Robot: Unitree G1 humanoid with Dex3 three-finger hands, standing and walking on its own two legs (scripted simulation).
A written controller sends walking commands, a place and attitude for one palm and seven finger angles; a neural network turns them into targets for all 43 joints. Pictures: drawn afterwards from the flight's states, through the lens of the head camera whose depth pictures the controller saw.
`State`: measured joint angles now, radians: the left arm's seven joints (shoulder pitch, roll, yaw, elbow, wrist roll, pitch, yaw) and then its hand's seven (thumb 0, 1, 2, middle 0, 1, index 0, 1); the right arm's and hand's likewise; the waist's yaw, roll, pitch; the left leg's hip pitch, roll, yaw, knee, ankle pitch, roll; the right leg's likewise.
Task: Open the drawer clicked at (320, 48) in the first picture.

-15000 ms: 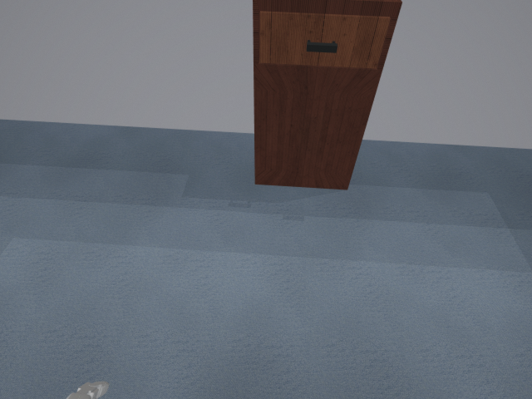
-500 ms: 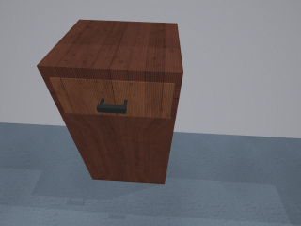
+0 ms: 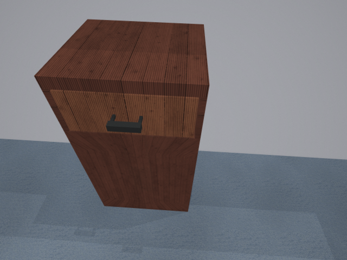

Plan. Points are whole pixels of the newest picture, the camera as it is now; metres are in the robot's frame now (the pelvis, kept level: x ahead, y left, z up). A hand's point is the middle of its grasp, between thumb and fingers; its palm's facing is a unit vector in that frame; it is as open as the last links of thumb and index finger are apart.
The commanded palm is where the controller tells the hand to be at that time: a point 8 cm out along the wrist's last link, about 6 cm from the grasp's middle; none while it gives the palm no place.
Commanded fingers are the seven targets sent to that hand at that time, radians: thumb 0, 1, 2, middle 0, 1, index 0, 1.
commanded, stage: come to a stop and stand still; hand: left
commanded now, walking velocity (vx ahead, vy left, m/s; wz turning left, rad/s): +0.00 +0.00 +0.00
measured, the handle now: (125, 122) +0.52 +0.19 -0.01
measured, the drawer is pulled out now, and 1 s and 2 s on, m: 0.00 0.00 0.00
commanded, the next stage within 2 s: look again from close up in 0.32 s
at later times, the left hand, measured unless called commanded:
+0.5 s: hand out of the picture -0.02 +0.14 -0.18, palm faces +0.02 -0.99 -0.17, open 7.3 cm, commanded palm none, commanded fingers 0.00 0.90 0.90 -0.20 -0.30 -0.20 -0.30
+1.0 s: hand out of the picture +0.06 +0.20 -0.18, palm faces +0.01 -0.98 -0.20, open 7.3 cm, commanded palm none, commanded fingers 0.00 0.90 0.90 -0.20 -0.30 -0.20 -0.30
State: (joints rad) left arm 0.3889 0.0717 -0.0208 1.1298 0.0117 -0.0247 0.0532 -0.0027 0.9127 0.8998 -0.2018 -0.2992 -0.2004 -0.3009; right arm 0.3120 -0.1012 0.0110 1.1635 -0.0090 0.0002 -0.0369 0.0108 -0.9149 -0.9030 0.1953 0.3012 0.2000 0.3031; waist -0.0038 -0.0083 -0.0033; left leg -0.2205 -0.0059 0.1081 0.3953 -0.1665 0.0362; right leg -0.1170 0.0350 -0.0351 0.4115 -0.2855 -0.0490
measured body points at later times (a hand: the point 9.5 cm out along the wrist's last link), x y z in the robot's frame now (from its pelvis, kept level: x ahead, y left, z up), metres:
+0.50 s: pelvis +0.02 +0.00 -0.01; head +0.04 -0.01 +0.44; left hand -0.02 +0.19 -0.16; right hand +0.01 -0.22 -0.17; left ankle +0.03 +0.10 -0.74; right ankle -0.04 -0.08 -0.74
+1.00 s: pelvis +0.05 +0.02 -0.01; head +0.06 +0.03 +0.44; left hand +0.06 +0.25 -0.17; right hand +0.05 -0.20 -0.16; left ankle +0.03 +0.10 -0.74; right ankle -0.04 -0.08 -0.74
